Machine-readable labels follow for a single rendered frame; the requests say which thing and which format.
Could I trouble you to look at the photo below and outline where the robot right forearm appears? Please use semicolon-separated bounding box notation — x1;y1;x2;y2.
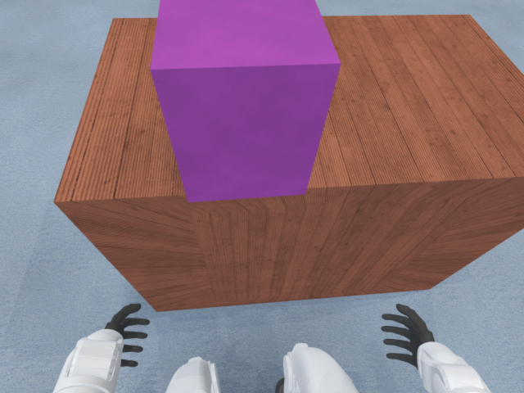
417;341;491;393

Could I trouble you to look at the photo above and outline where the right robot hand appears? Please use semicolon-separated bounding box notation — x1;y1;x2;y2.
381;304;435;370

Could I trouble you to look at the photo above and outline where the left robot thigh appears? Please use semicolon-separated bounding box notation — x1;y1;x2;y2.
165;360;221;393

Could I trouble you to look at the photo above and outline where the robot left forearm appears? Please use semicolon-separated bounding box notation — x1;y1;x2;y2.
53;329;124;393

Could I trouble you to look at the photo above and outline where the pedestal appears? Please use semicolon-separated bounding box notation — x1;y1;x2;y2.
54;15;524;312

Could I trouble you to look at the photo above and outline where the carton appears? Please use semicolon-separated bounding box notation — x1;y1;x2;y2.
150;0;341;202

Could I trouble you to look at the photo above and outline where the left robot hand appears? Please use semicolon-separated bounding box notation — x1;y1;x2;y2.
105;304;150;367

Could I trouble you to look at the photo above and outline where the right robot thigh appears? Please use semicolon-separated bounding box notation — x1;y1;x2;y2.
283;347;359;393

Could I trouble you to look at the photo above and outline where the robot thigh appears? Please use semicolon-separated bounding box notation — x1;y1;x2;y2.
165;360;221;393
283;347;359;393

